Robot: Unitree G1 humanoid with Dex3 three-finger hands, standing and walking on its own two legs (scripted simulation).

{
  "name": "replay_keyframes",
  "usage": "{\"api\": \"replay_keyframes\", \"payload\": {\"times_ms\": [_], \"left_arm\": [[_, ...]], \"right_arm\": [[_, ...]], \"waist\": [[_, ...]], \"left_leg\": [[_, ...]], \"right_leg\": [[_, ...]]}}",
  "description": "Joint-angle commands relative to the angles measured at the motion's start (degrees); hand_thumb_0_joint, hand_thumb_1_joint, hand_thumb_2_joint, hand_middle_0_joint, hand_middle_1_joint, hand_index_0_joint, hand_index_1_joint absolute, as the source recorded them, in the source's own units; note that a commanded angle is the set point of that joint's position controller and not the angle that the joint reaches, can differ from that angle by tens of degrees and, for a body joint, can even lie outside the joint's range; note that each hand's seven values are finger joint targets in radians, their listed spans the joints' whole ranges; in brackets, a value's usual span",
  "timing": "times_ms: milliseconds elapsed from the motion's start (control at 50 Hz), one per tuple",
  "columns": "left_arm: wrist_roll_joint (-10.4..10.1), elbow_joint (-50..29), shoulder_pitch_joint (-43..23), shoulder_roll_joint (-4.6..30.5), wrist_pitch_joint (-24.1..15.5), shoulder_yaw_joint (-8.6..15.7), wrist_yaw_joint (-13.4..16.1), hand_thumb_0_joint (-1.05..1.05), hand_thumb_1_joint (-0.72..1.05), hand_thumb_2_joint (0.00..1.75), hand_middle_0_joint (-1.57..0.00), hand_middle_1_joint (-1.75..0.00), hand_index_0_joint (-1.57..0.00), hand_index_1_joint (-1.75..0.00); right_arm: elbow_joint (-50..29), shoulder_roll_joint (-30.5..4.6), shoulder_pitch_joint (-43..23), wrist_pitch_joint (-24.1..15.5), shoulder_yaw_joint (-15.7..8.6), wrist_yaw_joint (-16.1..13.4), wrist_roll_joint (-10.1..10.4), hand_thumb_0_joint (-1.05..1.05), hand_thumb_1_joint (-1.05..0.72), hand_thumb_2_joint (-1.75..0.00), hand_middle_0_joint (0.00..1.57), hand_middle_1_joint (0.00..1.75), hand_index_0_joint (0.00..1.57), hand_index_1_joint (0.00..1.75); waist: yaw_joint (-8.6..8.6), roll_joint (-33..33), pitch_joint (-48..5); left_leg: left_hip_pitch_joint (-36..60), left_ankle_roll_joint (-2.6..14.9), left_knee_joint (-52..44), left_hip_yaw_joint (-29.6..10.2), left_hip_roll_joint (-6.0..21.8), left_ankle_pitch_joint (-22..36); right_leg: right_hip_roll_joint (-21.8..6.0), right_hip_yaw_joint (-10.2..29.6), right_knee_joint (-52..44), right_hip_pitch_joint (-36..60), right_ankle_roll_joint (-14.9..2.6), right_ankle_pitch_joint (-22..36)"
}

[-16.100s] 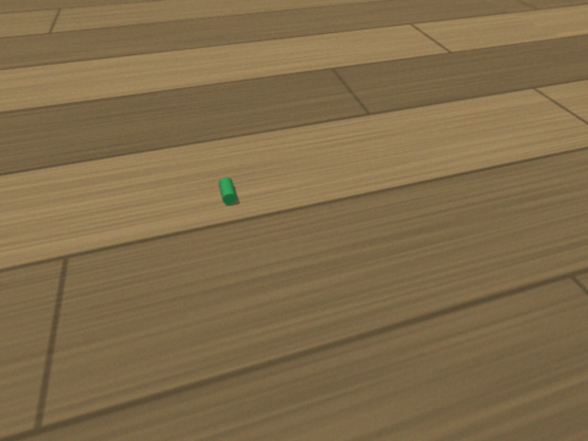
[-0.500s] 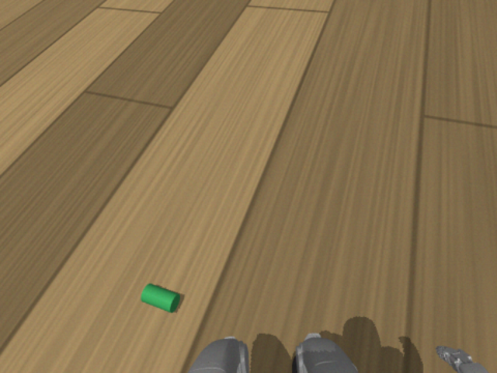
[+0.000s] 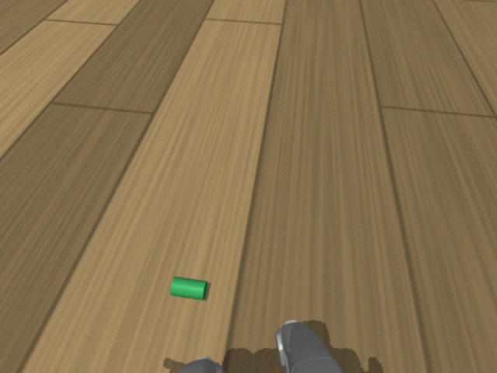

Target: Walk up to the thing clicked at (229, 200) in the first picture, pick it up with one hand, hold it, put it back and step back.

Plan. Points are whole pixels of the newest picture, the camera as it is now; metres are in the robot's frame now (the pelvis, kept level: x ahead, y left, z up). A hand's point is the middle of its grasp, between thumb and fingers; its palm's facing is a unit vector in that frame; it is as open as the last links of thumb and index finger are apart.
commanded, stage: walk up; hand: left
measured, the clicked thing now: (189, 288) +0.50 +0.21 -0.70
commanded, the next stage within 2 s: none
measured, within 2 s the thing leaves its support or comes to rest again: neither
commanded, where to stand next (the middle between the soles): +0.06 +0.05 m, yaw -13 degrees
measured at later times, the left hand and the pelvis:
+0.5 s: hand out of the picture +0.05 +0.43 -0.11, palm faces -0.16 -0.88 -0.45, open 7.4 cm; pelvis -0.07 +0.16 +0.03, yaw -10 degrees
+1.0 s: hand out of the picture +0.10 +0.36 -0.15, palm faces -0.28 -0.90 -0.33, open 7.4 cm; pelvis -0.04 +0.10 +0.00, yaw -16 degrees
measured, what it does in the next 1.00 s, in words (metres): steps to the left, turning right: right foot, then left foot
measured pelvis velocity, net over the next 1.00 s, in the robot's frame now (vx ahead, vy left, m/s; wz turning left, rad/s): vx -0.04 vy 0.10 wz -0.28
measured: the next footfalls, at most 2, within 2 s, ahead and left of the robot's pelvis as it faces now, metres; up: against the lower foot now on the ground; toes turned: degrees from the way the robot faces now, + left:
right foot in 0.24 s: -0.05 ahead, -0.04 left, +0.00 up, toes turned -10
left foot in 0.52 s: -0.01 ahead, +0.33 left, +0.00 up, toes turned -8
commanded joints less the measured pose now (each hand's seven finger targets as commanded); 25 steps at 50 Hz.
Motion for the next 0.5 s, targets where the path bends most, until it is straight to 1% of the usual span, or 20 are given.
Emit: {"api": "replay_keyframes", "payload": {"times_ms": [0,40,100,140,180,200,220,240,260,280,300,320,340,360,380,400,420,440,460,480], "left_arm": [[-0.5,-3.2,4.9,9.5,-1.7,2.3,1.0,0.0,0.9,0.9,-0.2,-0.3,-0.2,-0.3],[-0.3,-3.7,4.5,8.5,-1.4,1.7,0.9,0.0,0.9,0.9,-0.2,-0.3,-0.2,-0.3],[1.0,-4.1,4.6,8.8,-1.1,1.6,-0.2,0.0,0.9,0.9,-0.2,-0.3,-0.2,-0.3],[1.6,-3.0,7.9,9.2,-1.0,1.6,-0.8,0.0,0.9,0.9,-0.2,-0.3,-0.2,-0.3],[2.0,-0.5,13.3,9.0,-0.6,1.8,-1.4,0.0,0.9,0.9,-0.2,-0.3,-0.2,-0.3],[2.2,1.1,17.2,9.2,-0.4,2.4,-1.6,0.0,0.9,0.9,-0.2,-0.3,-0.2,-0.3],[2.5,2.8,22.0,11.2,-0.4,3.6,-1.7,0.0,0.9,0.9,-0.2,-0.3,-0.2,-0.3],[2.7,2.8,22.0,14.0,-0.1,5.3,-1.6,0.0,0.9,0.9,-0.2,-0.3,-0.2,-0.3],[3.1,-1.4,10.1,15.9,-0.4,5.7,-0.4,0.0,0.9,0.9,-0.2,-0.3,-0.2,-0.3],[2.8,-5.1,-0.4,15.3,-1.6,4.7,0.5,0.0,0.9,0.9,-0.2,-0.3,-0.2,-0.3],[2.6,-6.1,-8.9,11.7,-2.8,3.5,0.8,0.0,0.9,0.9,-0.2,-0.3,-0.2,-0.3],[2.0,-6.6,-12.7,8.2,-3.6,1.9,0.9,0.0,0.9,0.9,-0.2,-0.3,-0.2,-0.3],[2.4,-6.5,-14.0,7.9,-3.9,1.9,0.4,0.0,0.9,0.9,-0.2,-0.3,-0.2,-0.3],[2.7,-5.2,-11.4,8.1,-3.8,2.0,-1.0,0.0,0.9,0.9,-0.2,-0.3,-0.2,-0.3],[3.4,-4.4,-9.3,8.5,-3.3,2.3,-2.5,0.0,0.9,0.9,-0.2,-0.3,-0.2,-0.3],[4.6,-4.3,-7.7,9.5,-2.3,2.9,-3.8,0.0,0.9,0.9,-0.2,-0.3,-0.2,-0.3],[5.6,-4.6,-7.0,11.0,-1.1,3.7,-5.0,0.0,0.9,0.9,-0.2,-0.3,-0.2,-0.3],[5.9,-4.9,-5.1,11.1,0.1,4.0,-6.2,0.0,0.9,0.9,-0.2,-0.3,-0.2,-0.3],[5.5,-5.1,-4.5,10.0,1.2,3.3,-7.1,0.0,0.9,0.9,-0.2,-0.3,-0.2,-0.3],[5.5,-4.8,-2.1,6.8,2.2,2.5,-7.7,0.0,0.9,0.9,-0.2,-0.3,-0.2,-0.3]], "right_arm": [[-6.6,-15.5,-2.1,-2.2,-5.9,-1.7,-0.6,0.0,-0.9,-0.9,0.2,0.3,0.2,0.3],[-6.3,-13.5,-0.4,-2.3,-5.6,-1.8,-0.5,0.0,-0.9,-0.9,0.2,0.3,0.2,0.3],[-5.2,-13.9,2.9,-2.6,-5.9,-1.9,0.5,0.0,-0.9,-0.9,0.2,0.3,0.2,0.3],[-4.9,-14.8,2.4,-2.7,-6.3,-2.0,0.8,0.0,-0.9,-0.9,0.2,0.3,0.2,0.3],[-4.9,-15.0,-1.2,-2.4,-6.6,-2.2,0.6,0.0,-0.9,-0.9,0.2,0.3,0.2,0.3],[-5.1,-14.7,-3.6,-2.3,-6.4,-2.2,0.5,0.0,-0.9,-0.9,0.2,0.3,0.2,0.3],[-5.6,-13.4,-6.4,-2.2,-6.2,-2.1,0.2,0.0,-0.9,-0.9,0.2,0.3,0.2,0.3],[-4.6,-9.4,-5.1,-2.4,-5.2,-2.1,0.1,0.0,-0.9,-0.9,0.2,0.3,0.2,0.3],[-5.1,-12.4,-6.4,-1.8,-6.0,-2.3,-0.2,0.0,-0.9,-0.9,0.2,0.3,0.2,0.3],[-3.9,-17.7,-4.7,-1.4,-7.7,-2.4,0.9,0.0,-0.9,-0.9,0.2,0.3,0.2,0.3],[-0.8,-17.6,0.3,-1.6,-7.3,-1.5,1.9,0.0,-0.9,-0.9,0.2,0.3,0.2,0.3],[1.9,-14.3,2.9,-2.5,-6.3,-1.1,2.7,0.0,-0.9,-0.9,0.2,0.3,0.2,0.3],[3.2,-13.2,4.7,-3.3,-5.6,-1.2,3.3,0.0,-0.9,-0.9,0.2,0.3,0.2,0.3],[3.7,-13.2,7.0,-4.0,-5.3,-0.9,3.5,0.0,-0.9,-0.9,0.2,0.3,0.2,0.3],[3.7,-13.5,7.4,-4.6,-4.7,-0.4,3.8,0.0,-0.9,-0.9,0.2,0.3,0.2,0.3],[4.0,-14.2,7.0,-5.3,-4.4,-0.6,4.0,0.0,-0.9,-0.9,0.2,0.3,0.2,0.3],[4.2,-15.1,7.6,-6.0,-4.6,-1.3,3.9,0.0,-0.9,-0.9,0.2,0.3,0.2,0.3],[5.3,-15.6,9.1,-7.1,-5.3,-2.4,3.3,0.0,-0.9,-0.9,0.2,0.3,0.2,0.3],[8.0,-15.2,14.1,-8.1,-6.1,-3.9,2.5,0.0,-0.9,-0.9,0.2,0.3,0.2,0.3],[10.2,-16.7,18.2,-9.0,-7.3,-5.6,1.7,0.0,-0.9,-0.9,0.2,0.3,0.2,0.3]], "waist": [[0.68,11.5,-6.1],[0.18,9.2,-9.2],[-0.32,4.6,-12.8],[1.06,4.6,-13.3],[3.65,5.3,-11.6],[6.1,5.6,-10.4],[9.69,4.0,-9.0],[11.71,-14.5,-8.9],[9.63,-25.1,-3.5],[5.91,-19.0,0.9],[0.65,-12.1,3.2],[-1.9,-4.6,1.1],[-2.91,-5.9,-1.8],[-2.67,-7.7,-4.2],[-1.27,-11.5,-5.4],[0.68,-15.3,-4.9],[1.58,-18.1,-3.6],[2.3,-14.9,-3.5],[0.16,-8.0,-4.6],[-1.49,1.7,-4.7]], "left_leg": [[15.7,3.15,-20.9,-16.6,10.3,18.0],[18.4,3.07,-21.7,-15.6,10.9,21.9],[20.5,0.43,-26.3,-20.8,14.8,9.6],[19.8,-2.6,-30.1,-21.3,15.9,4.0],[12.3,-8.75,-34.6,-15.3,13.3,-1.2],[5.7,-13.59,-35.7,-10.8,10.6,-3.1],[-4.1,-21.86,-29.8,-3.5,4.3,-1.9],[-17.1,-25.8,-5.1,5.6,-5.9,-9.8],[-19.4,-16.59,23.1,-10.6,1.2,-9.4],[-9.8,-13.35,33.4,-17.9,5.6,-3.7],[-3.4,-9.86,30.1,-19.7,5.0,3.2],[-3.5,-7.29,22.3,-18.8,0.6,5.7],[-3.6,-5.79,21.2,-15.3,-1.6,5.8],[1.7,-5.43,17.6,-10.2,-2.9,5.8],[5.4,-5.13,6.7,-4.8,-2.3,2.6],[6.2,-5.13,-2.6,-0.8,-1.8,-2.2],[6.5,-4.95,-10.1,0.0,-0.8,-3.5],[8.8,-5.6,-18.3,0.9,-1.6,-1.4],[17.5,-6.38,-27.1,1.4,-2.7,7.1],[23.3,-7.39,-31.5,-2.2,-1.4,9.0]], "right_leg": [[-2.3,-2.1,-9.6,-2.3,1.38,-0.6],[-2.8,-2.7,-14.6,1.7,1.33,-1.0],[-2.1,-2.6,-21.2,7.2,0.82,-4.9],[-2.6,-4.0,-28.3,12.1,-0.13,-6.4],[-1.9,-7.9,-38.4,22.8,-1.91,-4.7],[-1.8,-9.3,-45.0,32.0,-3.09,-1.0],[-3.4,-7.3,-52.9,44.4,-6.94,0.0],[-15.2,13.2,-60.6,50.0,-13.09,-8.3],[-34.5,38.1,-62.8,28.2,-20.66,-21.1],[-37.1,41.2,-67.3,11.3,-21.39,-23.0],[-30.2,29.9,-65.7,8.3,-15.86,-12.3],[-20.1,16.4,-59.2,13.7,-11.22,-1.7],[-14.8,7.7,-56.0,17.4,-8.52,-0.1],[-11.2,3.1,-56.0,15.9,-7.21,-5.1],[-8.7,0.8,-55.9,17.3,-6.08,-9.3],[-8.2,1.7,-55.4,18.9,-6.32,-12.7],[-8.9,3.6,-54.1,19.7,-6.85,-15.0],[-8.5,3.6,-48.0,20.9,-7.14,-14.7],[-7.5,1.5,-36.8,17.4,-6.47,-13.7],[-5.8,0.1,-22.1,13.8,-4.28,-8.6]]}}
